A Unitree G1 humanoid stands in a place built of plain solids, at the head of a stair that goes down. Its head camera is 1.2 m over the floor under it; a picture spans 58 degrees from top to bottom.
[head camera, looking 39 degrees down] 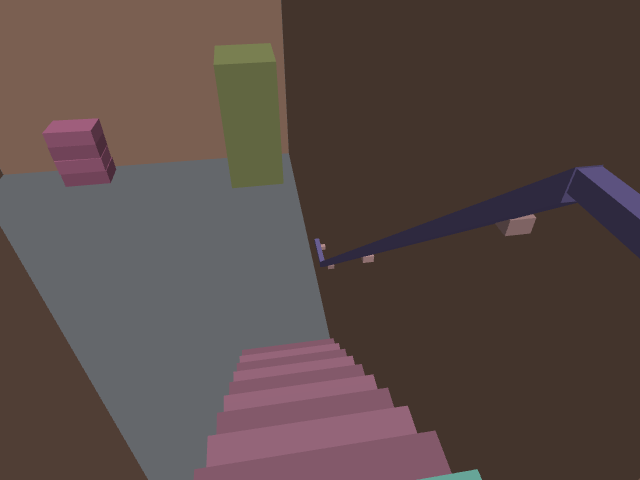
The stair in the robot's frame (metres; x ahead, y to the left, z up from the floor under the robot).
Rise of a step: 0.20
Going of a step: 0.21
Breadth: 0.79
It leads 9 degrees to the left of straight ahead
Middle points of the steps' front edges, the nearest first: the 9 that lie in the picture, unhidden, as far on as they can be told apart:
0.66 0.00 -0.20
0.87 0.04 -0.41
1.08 0.07 -0.61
1.28 0.10 -0.81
1.49 0.14 -1.01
1.70 0.17 -1.22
1.90 0.20 -1.42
2.11 0.24 -1.62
2.32 0.27 -1.82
